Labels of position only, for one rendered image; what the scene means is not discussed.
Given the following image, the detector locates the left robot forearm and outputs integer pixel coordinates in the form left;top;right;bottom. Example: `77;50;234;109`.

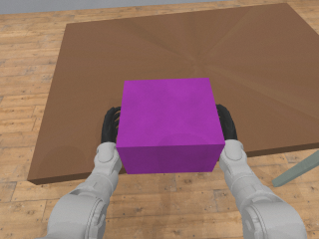
47;141;123;234

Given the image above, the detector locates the table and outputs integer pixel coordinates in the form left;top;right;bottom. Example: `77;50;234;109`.
27;2;319;187

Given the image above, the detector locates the robot left hand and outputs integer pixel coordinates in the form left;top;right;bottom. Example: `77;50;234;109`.
101;107;122;143

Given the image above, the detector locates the right robot forearm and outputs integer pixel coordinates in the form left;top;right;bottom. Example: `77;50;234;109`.
218;139;308;239

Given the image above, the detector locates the robot right upper arm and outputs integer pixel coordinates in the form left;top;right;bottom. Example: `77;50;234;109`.
241;202;307;239

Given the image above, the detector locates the carton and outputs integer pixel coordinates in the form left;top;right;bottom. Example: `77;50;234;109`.
116;78;225;174

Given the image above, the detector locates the robot left upper arm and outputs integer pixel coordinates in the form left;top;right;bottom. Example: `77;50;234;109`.
34;193;107;239

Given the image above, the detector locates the robot right hand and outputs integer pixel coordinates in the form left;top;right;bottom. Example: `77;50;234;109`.
215;104;238;140

